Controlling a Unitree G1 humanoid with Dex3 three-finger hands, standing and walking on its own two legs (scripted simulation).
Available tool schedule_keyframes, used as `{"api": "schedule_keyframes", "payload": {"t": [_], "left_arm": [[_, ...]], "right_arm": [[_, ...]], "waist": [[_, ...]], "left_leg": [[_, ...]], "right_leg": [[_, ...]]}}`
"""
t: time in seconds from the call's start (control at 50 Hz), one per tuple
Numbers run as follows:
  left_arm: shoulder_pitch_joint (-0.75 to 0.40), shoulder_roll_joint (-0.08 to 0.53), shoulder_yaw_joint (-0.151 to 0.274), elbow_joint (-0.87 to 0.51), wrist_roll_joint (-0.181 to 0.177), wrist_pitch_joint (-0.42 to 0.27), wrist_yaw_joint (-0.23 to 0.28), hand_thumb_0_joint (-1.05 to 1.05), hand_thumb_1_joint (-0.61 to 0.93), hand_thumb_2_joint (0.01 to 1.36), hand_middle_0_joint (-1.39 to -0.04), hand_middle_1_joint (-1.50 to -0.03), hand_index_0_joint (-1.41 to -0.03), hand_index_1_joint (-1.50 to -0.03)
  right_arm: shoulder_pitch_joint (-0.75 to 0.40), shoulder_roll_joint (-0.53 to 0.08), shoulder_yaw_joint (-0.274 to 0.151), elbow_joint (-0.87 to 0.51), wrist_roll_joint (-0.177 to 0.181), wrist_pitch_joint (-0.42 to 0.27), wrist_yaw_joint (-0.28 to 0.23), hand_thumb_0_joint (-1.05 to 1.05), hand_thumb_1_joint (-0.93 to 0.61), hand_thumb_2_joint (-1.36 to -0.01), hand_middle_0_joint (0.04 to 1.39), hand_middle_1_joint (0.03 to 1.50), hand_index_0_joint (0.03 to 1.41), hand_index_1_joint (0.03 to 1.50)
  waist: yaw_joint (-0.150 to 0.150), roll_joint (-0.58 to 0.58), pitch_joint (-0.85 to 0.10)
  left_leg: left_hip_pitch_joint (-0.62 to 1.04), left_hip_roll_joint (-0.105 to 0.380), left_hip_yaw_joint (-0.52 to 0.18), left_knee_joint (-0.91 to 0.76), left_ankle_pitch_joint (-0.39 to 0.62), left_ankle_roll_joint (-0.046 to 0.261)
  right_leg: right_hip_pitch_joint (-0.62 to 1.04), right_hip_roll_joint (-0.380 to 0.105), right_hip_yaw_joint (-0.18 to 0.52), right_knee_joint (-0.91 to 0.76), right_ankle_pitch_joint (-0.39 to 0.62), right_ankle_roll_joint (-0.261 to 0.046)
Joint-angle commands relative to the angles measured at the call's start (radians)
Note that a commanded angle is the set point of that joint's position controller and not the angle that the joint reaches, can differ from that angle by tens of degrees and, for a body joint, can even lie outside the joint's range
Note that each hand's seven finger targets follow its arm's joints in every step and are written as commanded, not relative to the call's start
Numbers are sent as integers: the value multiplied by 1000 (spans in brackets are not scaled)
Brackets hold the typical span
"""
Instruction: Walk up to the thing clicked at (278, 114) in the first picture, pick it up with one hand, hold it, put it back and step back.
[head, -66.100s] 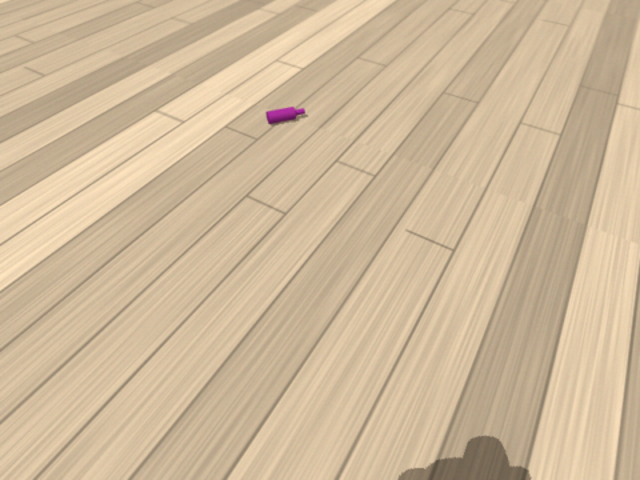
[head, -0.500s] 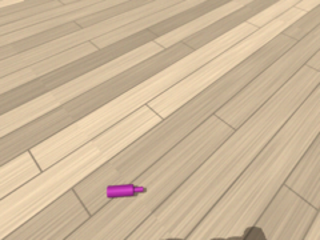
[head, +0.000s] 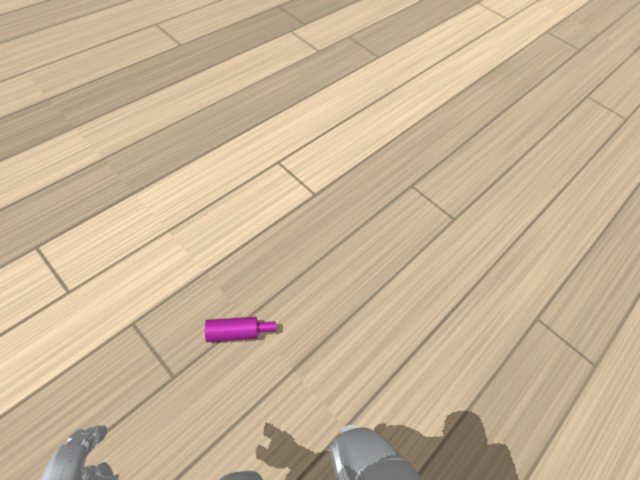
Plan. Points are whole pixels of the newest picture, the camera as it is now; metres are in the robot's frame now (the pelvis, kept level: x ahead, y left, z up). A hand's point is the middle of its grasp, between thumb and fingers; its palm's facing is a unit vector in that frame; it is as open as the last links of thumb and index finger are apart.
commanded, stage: step back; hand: left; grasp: from above
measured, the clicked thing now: (241, 328) +0.55 +0.16 -0.73
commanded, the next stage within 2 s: none
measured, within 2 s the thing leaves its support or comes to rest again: neither
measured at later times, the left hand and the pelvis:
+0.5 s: hand out of the picture +0.03 +0.26 -0.14, palm faces -0.03 -0.92 -0.39, open 7.4 cm; pelvis -0.11 +0.00 -0.01, yaw +0 degrees
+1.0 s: hand out of the picture -0.19 +0.25 -0.16, palm faces -0.11 -0.91 -0.39, open 7.4 cm; pelvis -0.29 -0.02 -0.02, yaw -6 degrees
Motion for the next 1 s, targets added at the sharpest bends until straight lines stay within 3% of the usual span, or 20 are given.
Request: {"api": "schedule_keyframes", "payload": {"t": [0.0,0.12,0.18,0.2,0.22,0.24,0.32,0.44,0.48,0.5,0.52,0.54,0.6,0.64,0.76,0.82,0.92,0.94,0.96,0.98], "left_arm": [[33,156,53,-98,8,-34,5,0,900,900,-200,-300,-200,-300],[88,142,61,-94,12,-47,-4,0,900,900,-200,-300,-200,-300],[158,164,70,-59,30,-62,-3,0,900,900,-200,-300,-200,-300],[171,225,85,-67,37,-71,-3,0,900,900,-200,-300,-200,-300],[111,301,96,-80,20,-62,-9,0,900,900,-200,-300,-200,-300],[94,291,96,-114,27,-70,-8,0,900,900,-200,-300,-200,-300],[19,207,78,-147,18,-60,4,0,900,900,-200,-300,-200,-300],[66,207,72,-174,28,-40,4,0,900,900,-200,-300,-200,-300],[42,217,66,-185,13,-26,-5,0,900,900,-200,-300,-200,-300],[77,181,52,-187,11,-19,-10,0,900,900,-200,-300,-200,-300],[91,139,45,-196,7,-20,-12,0,900,900,-200,-300,-200,-300],[-13,188,69,-204,14,-22,6,0,900,900,-200,-300,-200,-300],[60,173,71,-145,1,-15,9,0,900,900,-200,-300,-200,-300],[136,188,81,-127,7,-15,2,0,900,900,-200,-300,-200,-300],[115,172,77,-146,20,-17,-7,0,900,900,-200,-300,-200,-300],[138,169,74,-133,16,-15,-15,0,900,900,-200,-300,-200,-300],[334,163,82,-28,22,-23,-33,0,900,900,-200,-300,-200,-300],[324,193,95,-28,36,-26,-34,0,900,900,-200,-300,-200,-300],[296,264,113,-56,50,-30,-36,0,900,900,-200,-300,-200,-300],[182,380,130,-117,48,-24,-33,0,900,900,-200,-300,-200,-300]], "right_arm": [[-2,-264,-79,-108,9,-27,-33,0,-900,-900,200,300,200,300],[-9,-292,-81,-136,17,-13,-25,0,-900,-900,200,300,200,300],[-50,-267,-68,-148,32,-5,-17,0,-900,-900,200,300,200,300],[-44,-241,-57,-164,39,-8,-13,0,-900,-900,200,300,200,300],[-79,-216,-58,-163,42,-2,-20,0,-900,-900,200,300,200,300],[-75,-243,-68,-151,33,7,-24,0,-900,-900,200,300,200,300],[20,-247,-58,-114,41,0,-23,0,-900,-900,200,300,200,300],[33,-227,-55,-132,23,-15,-16,0,-900,-900,200,300,200,300],[105,-217,-63,-106,12,-26,-12,0,-900,-900,200,300,200,300],[79,-247,-76,-118,-3,-33,-12,0,-900,-900,200,300,200,300],[51,-349,-100,-134,-19,-35,-9,0,-900,-900,200,300,200,300],[33,-435,-116,-150,-9,-32,-3,0,-900,-900,200,300,200,300],[-84,-315,-81,-158,-9,-43,-19,0,-900,-900,200,300,200,300],[-79,-291,-82,-170,0,-45,-24,0,-900,-900,200,300,200,300],[23,-289,-93,-175,7,-40,-29,0,-900,-900,200,300,200,300],[1,-319,-101,-193,1,-32,-26,0,-900,-900,200,300,200,300],[-82,-346,-100,-212,2,-2,-14,0,-900,-900,200,300,200,300],[-60,-306,-89,-209,7,3,-11,0,-900,-900,200,300,200,300],[-39,-234,-70,-217,15,4,-13,0,-900,-900,200,300,200,300],[-100,-250,-83,-230,15,3,-33,0,-900,-900,200,300,200,300]], "waist": [[-7,174,-247],[-3,218,-263],[36,127,-281],[33,-19,-301],[51,-204,-234],[59,-175,-191],[21,-74,-184],[45,-149,-242],[4,-104,-268],[22,-19,-256],[24,236,-253],[-42,297,-199],[50,135,-165],[63,160,-190],[-15,183,-232],[-12,239,-243],[75,254,-286],[67,164,-248],[65,-84,-185],[105,-275,-135]], "left_leg": [[319,250,-222,-65,754,167],[215,247,-203,-26,610,152],[9,199,-177,41,342,76],[-129,108,-134,141,166,25],[-136,-59,-24,329,-171,-28],[-133,-65,-100,514,-343,-39],[-161,-100,-142,605,-220,-59],[-118,-17,-43,116,-180,-55],[35,-19,16,-183,80,-43],[115,52,-104,-215,152,-21],[193,292,-426,-260,240,73],[-23,426,-547,-286,357,209],[13,278,-301,-195,511,139],[84,271,-258,-158,543,161],[241,273,-240,-134,509,196],[167,302,-248,-162,370,203],[-59,250,-191,-117,115,109],[-186,179,-166,-45,-27,46],[-384,4,-103,164,-221,-24],[-286,-79,-82,422,-303,-60]], "right_leg": [[-62,-27,3,-46,-8,25],[152,-79,-109,-452,78,-2],[391,-119,-67,-688,396,-39],[461,-255,123,-675,525,-91],[301,-433,300,-740,641,-266],[228,-491,377,-749,680,-320],[251,-341,115,-672,695,-230],[408,-329,87,-593,658,-197],[354,-293,44,-491,601,-145],[226,-241,26,-452,450,-88],[10,-90,-70,-286,118,-30],[39,-22,-22,-96,-164,-2],[-7,6,92,160,-45,-20],[-27,-2,65,203,1,1],[-29,-32,19,4,-19,57],[74,-69,-36,-140,-36,49],[385,-101,-165,-623,160,-22],[412,-128,-81,-658,123,-40],[373,-320,230,-766,-45,-100],[53,-534,431,-904,-117,-267]]}}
